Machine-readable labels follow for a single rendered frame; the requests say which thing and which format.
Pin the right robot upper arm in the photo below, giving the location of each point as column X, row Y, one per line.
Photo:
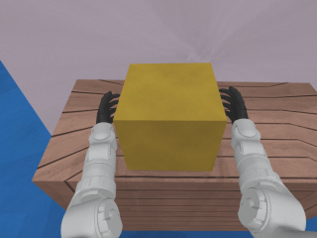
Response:
column 271, row 214

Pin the pedestal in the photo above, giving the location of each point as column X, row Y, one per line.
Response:
column 285, row 114

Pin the left robot upper arm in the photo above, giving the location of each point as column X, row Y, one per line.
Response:
column 96, row 218

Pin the carton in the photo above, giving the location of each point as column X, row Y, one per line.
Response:
column 170, row 117

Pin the robot right hand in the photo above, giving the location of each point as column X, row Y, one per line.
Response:
column 237, row 107

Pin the robot left forearm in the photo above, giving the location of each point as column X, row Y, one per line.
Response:
column 99, row 167

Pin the robot right forearm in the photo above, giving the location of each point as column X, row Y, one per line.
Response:
column 251, row 159

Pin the robot left hand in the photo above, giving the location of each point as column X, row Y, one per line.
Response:
column 104, row 112

